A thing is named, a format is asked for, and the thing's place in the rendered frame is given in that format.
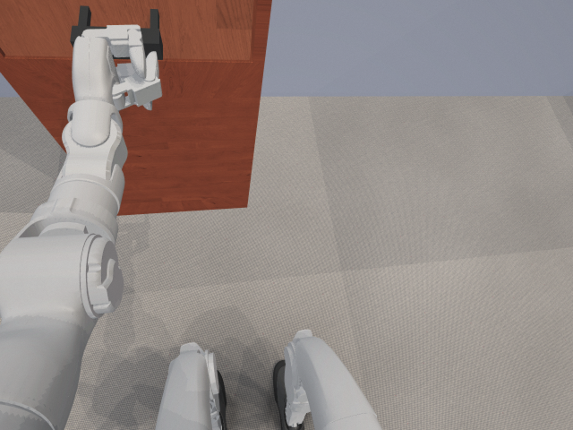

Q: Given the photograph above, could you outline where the handle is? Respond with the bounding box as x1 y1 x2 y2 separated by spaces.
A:
70 5 163 60

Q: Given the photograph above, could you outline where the left robot thigh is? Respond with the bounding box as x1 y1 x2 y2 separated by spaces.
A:
155 349 219 430

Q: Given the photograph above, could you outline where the right robot thigh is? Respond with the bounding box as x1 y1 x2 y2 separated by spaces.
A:
284 337 382 430

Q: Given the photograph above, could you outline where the cabinet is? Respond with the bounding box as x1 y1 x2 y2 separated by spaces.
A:
0 0 272 216

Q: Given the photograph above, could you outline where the robot left upper arm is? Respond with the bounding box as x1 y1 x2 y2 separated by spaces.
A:
0 233 124 430

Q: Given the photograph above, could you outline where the robot thigh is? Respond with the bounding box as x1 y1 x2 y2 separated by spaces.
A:
155 349 219 430
284 337 382 430

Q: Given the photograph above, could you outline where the drawer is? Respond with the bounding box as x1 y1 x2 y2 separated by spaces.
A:
0 0 254 60

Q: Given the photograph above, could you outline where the robot left hand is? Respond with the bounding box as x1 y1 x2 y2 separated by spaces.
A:
72 25 162 112

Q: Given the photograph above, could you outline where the left robot forearm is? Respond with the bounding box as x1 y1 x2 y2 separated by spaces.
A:
0 99 128 318

